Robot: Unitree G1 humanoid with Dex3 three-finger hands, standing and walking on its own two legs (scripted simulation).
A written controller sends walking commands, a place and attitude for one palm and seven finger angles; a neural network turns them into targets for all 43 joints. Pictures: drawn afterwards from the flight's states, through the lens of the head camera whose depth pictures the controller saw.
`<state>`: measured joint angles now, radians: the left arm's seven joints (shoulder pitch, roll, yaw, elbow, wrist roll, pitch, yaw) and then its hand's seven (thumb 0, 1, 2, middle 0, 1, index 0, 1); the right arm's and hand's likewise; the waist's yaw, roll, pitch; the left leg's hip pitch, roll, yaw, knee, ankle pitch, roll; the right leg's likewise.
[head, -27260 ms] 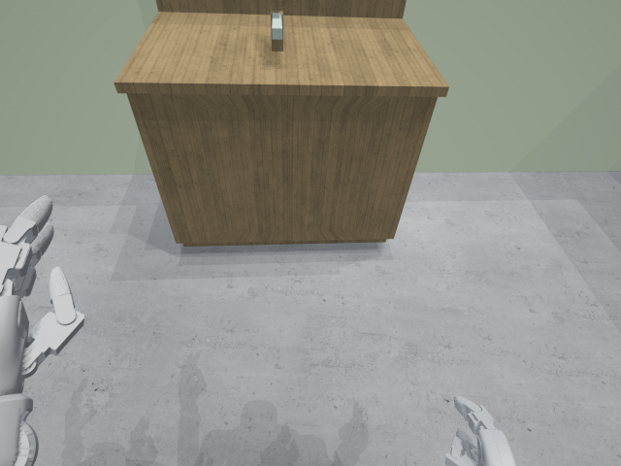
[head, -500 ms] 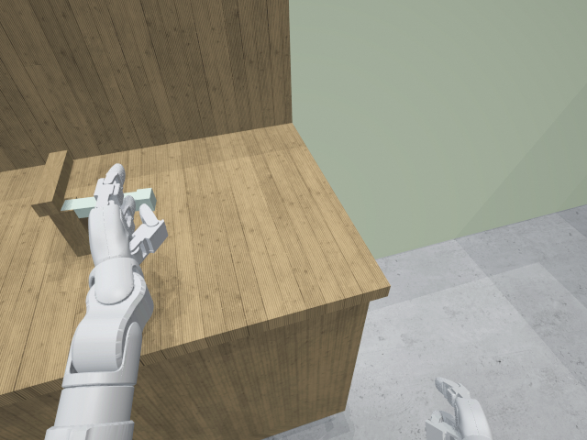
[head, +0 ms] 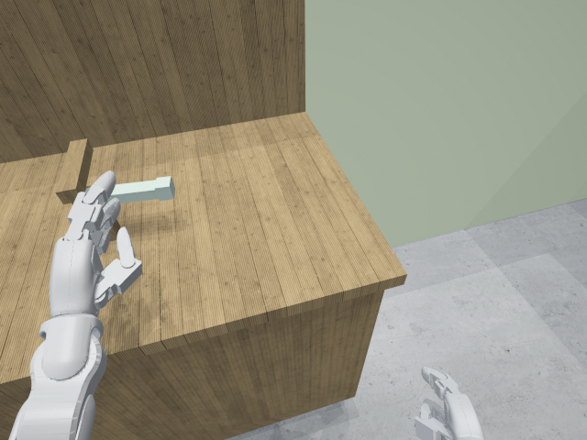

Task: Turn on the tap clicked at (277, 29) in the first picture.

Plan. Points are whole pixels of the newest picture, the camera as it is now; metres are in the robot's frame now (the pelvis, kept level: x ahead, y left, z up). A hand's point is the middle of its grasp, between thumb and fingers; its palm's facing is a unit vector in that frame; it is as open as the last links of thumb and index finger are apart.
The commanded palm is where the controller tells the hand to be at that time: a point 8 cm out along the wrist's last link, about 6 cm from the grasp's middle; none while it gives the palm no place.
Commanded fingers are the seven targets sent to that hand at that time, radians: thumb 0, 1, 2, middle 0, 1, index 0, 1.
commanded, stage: draw the hand back beside the body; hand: left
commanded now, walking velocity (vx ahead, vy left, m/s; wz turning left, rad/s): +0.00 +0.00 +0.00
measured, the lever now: (165, 188) +0.47 +0.27 +0.09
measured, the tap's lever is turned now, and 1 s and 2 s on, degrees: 83 83 83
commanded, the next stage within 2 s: step back with the hand held close in 0.74 s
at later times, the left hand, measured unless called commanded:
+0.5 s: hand (82, 306) +0.21 +0.25 +0.15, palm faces +0.43 -0.83 -0.34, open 7.4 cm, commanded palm +0.16 +0.29 +0.17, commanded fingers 0.00 0.90 0.90 -0.20 -0.30 -0.20 -0.30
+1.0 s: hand (81, 307) +0.20 +0.24 +0.17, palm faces +0.43 -0.81 -0.40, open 7.4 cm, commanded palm +0.15 +0.27 +0.17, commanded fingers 0.00 0.90 0.90 -0.20 -0.30 -0.20 -0.30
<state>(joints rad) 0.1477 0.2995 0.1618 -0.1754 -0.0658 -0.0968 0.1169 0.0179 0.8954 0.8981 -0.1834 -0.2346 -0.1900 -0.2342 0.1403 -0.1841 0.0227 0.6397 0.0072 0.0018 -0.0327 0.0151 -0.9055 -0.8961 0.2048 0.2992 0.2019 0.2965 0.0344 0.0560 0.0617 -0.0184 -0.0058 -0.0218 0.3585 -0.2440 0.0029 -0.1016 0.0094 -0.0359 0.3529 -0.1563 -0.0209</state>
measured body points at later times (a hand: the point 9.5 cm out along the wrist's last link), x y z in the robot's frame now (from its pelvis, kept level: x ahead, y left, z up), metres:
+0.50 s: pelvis +0.01 +0.00 +0.00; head -0.01 -0.02 +0.45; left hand +0.18 +0.29 +0.17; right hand +0.21 -0.21 -0.09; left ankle -0.02 +0.12 -0.75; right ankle +0.03 -0.11 -0.75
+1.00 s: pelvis +0.00 -0.01 +0.00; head +0.00 -0.03 +0.45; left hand +0.17 +0.28 +0.19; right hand +0.20 -0.23 -0.09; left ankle -0.02 +0.12 -0.75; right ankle +0.03 -0.11 -0.75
